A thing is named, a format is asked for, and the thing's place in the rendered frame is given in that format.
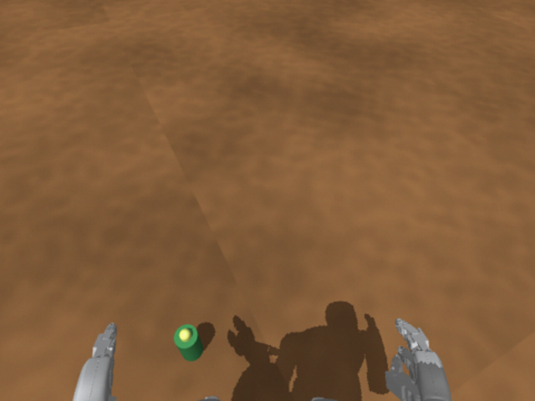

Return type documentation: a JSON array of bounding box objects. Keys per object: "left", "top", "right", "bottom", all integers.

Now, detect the right robot hand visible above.
[{"left": 385, "top": 318, "right": 451, "bottom": 401}]

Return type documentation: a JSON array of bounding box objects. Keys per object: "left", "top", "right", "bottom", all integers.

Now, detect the bottle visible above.
[{"left": 174, "top": 324, "right": 203, "bottom": 362}]

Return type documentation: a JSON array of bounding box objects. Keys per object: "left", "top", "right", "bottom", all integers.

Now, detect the left robot hand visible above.
[{"left": 73, "top": 323, "right": 117, "bottom": 401}]

